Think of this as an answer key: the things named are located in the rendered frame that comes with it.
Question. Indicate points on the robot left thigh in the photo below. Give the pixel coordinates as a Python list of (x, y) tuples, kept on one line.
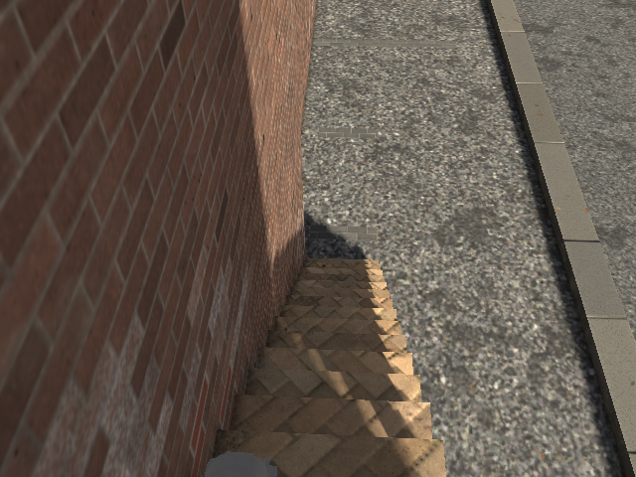
[(240, 464)]

